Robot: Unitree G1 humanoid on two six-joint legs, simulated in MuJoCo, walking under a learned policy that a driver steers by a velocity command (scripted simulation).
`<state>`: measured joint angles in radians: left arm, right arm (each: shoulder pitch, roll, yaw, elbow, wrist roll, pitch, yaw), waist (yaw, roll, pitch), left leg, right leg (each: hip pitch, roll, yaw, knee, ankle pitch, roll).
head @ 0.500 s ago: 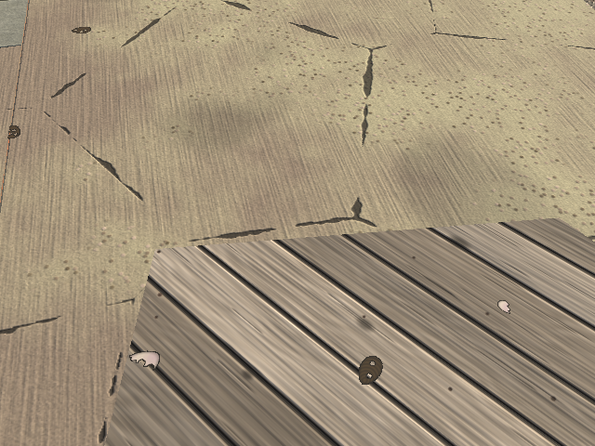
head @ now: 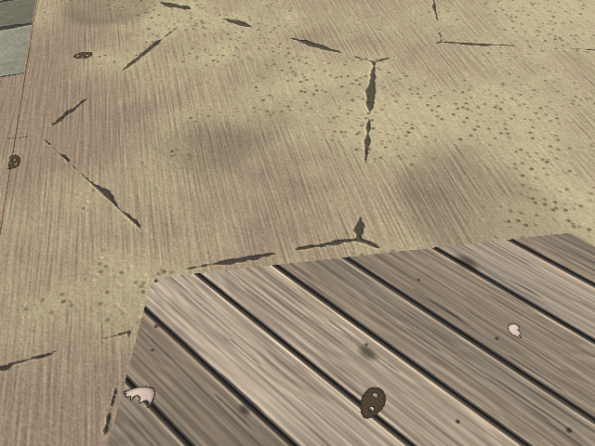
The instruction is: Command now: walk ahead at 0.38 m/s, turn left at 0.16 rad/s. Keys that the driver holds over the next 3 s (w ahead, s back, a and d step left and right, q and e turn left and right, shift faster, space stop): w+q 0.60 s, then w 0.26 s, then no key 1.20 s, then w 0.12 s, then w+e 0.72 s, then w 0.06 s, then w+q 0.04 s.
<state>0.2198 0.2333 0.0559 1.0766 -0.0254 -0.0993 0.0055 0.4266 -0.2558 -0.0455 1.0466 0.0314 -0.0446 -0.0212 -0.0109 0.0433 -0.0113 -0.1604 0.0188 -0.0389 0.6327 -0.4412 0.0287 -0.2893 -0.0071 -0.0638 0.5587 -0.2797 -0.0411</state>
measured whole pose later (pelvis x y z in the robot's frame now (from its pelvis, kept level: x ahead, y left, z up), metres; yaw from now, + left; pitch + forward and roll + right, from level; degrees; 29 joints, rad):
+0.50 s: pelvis +0.25 +0.03 -0.02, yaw +14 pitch +1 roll +0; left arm 0.41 0.23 0.03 1.03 0.01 -0.07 0.03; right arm 0.03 -0.24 -0.06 0.75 0.03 -0.06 0.06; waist 0.02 0.01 0.05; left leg -0.53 -0.06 0.10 0.66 -0.17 0.16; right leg 0.01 -0.06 -0.18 0.85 -0.50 0.00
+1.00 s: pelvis +0.54 +0.07 -0.01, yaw +24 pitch +3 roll +0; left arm 0.05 0.25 0.03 0.76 0.03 -0.14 -0.03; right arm 0.36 -0.27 -0.06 0.87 0.00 -0.05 -0.01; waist -0.07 0.00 0.03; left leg -0.13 -0.08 -0.13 0.71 -0.51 0.04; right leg -0.49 0.00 -0.03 0.51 -0.05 -0.04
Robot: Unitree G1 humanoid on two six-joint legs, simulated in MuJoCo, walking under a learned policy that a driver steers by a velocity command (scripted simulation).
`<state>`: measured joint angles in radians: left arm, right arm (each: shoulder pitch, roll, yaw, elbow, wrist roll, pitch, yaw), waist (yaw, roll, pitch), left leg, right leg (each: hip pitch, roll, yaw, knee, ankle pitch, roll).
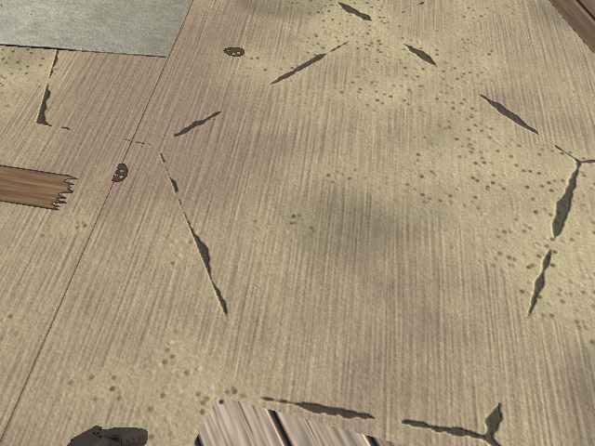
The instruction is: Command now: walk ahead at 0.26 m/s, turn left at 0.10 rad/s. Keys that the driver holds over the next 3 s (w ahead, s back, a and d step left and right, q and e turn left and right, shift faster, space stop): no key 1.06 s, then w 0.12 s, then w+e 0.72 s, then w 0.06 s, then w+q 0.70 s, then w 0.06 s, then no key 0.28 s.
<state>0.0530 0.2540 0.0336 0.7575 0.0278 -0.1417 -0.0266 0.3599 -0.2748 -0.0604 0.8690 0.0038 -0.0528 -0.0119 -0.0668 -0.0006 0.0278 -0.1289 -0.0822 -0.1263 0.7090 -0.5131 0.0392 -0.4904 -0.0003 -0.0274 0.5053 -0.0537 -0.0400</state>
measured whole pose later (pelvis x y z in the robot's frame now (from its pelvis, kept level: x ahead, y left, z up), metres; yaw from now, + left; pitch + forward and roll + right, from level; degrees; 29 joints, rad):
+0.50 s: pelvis +0.11 +0.00 +0.01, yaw +0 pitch +0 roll -1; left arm 0.17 0.22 0.02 0.92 0.02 -0.03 0.00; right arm 0.22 -0.23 -0.06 0.88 -0.01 -0.01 -0.04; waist 0.01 -0.01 0.01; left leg -0.27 0.05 -0.04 0.53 -0.27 -0.04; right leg -0.24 0.03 -0.05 0.49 -0.25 -0.03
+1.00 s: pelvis +0.13 +0.00 +0.01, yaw +0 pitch -2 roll +0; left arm 0.18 0.22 0.03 1.04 0.00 0.00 0.03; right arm 0.19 -0.21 -0.05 1.04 0.00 0.00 -0.05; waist 0.00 0.00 0.04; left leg -0.20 0.02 -0.02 0.52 -0.29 -0.03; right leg -0.20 0.00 -0.03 0.52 -0.29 -0.01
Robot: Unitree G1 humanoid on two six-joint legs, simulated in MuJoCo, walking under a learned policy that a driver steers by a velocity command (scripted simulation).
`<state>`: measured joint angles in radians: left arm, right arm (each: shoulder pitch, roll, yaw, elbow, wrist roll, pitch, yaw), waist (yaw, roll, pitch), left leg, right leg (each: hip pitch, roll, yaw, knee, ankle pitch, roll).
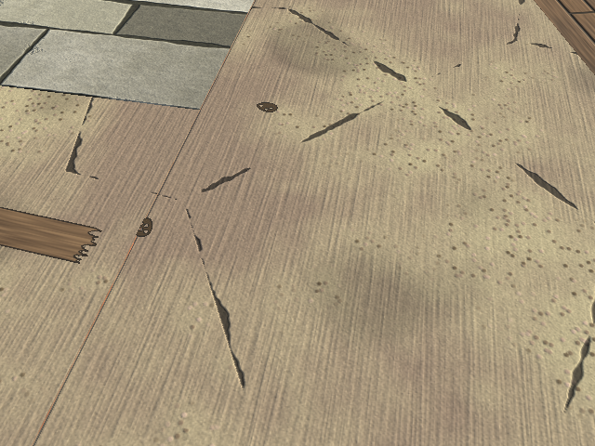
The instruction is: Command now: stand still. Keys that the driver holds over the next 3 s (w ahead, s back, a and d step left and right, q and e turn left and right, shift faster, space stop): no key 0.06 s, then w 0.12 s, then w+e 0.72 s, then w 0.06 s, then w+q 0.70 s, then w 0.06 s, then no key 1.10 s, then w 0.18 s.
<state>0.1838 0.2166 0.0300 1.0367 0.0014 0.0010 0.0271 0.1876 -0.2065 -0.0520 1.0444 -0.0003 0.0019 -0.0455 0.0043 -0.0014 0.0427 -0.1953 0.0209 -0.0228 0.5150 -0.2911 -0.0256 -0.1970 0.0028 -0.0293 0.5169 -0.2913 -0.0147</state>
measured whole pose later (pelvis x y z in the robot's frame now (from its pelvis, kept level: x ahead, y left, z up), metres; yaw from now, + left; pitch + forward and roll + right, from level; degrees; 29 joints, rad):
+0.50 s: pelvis +0.08 +0.04 +0.01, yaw -7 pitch +0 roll +0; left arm 0.22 0.26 0.08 0.99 -0.05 -0.06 0.00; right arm 0.40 -0.19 -0.05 1.10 -0.01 -0.11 -0.01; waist -0.03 -0.04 -0.01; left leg -0.05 0.00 0.12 0.34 -0.30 0.03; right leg -0.55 -0.03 0.08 1.09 -0.23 -0.07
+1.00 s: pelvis +0.32 -0.07 +0.00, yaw -24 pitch +0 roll -1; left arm 0.22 0.24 0.08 0.87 -0.01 -0.07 -0.04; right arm 0.17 -0.27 -0.07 0.85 0.01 -0.13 -0.02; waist 0.01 0.02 0.04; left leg -0.57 0.14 -0.07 1.19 -0.29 0.00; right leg -0.25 0.14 -0.01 0.39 -0.15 -0.13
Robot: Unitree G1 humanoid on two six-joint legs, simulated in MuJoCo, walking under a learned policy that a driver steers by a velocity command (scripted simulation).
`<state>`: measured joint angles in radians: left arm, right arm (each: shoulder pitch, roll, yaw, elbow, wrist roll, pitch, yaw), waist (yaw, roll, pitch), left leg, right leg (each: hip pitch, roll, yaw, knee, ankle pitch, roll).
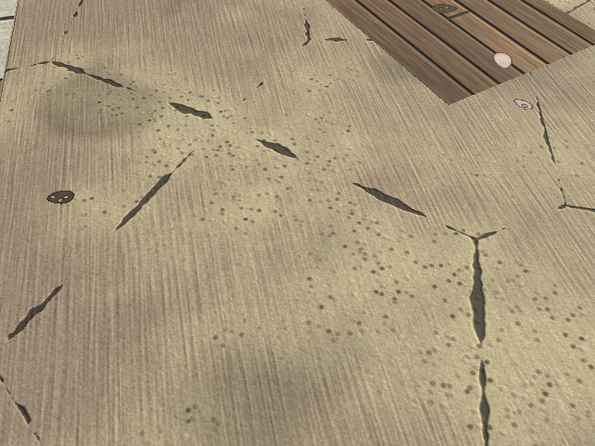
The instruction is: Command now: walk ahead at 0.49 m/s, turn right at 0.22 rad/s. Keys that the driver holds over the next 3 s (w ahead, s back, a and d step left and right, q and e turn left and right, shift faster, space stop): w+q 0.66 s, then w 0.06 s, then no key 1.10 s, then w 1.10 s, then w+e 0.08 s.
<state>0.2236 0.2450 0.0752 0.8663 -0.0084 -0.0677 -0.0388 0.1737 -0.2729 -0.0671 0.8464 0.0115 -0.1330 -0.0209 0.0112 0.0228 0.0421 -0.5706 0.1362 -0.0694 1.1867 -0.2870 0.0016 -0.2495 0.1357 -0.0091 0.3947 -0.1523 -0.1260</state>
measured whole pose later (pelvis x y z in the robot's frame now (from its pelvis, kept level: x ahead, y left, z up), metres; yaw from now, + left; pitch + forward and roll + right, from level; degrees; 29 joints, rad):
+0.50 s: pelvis +0.30 +0.08 -0.01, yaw +11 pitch +2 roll +0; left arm 0.26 0.26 0.03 0.86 -0.01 -0.12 -0.01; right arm 0.19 -0.28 -0.06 0.76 0.01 -0.08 0.04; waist 0.00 0.00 0.04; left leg -0.39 -0.10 0.01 0.49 -0.14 0.10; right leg -0.38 0.00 0.05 1.23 -0.38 -0.03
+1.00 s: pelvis +0.55 +0.08 -0.01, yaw +23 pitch +2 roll +0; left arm 0.13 0.23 0.03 0.74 0.02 -0.08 -0.02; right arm 0.28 -0.29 -0.05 0.73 0.01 0.00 -0.02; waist -0.01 0.03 0.02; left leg -0.45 -0.02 -0.08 1.08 -0.53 -0.05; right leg -0.40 0.02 -0.01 0.48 -0.13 -0.03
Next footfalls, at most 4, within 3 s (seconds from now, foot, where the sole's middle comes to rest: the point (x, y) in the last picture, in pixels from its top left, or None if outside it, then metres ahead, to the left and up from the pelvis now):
0.38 left None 0.40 0.16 -0.78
0.84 right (304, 350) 0.70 0.03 -0.78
1.16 left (205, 394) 0.59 0.26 -0.78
2.50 right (255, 244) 1.03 0.17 -0.78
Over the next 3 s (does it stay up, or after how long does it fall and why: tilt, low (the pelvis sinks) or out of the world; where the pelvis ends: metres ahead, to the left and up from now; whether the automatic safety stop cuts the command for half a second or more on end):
stays up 1.07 0.31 0.00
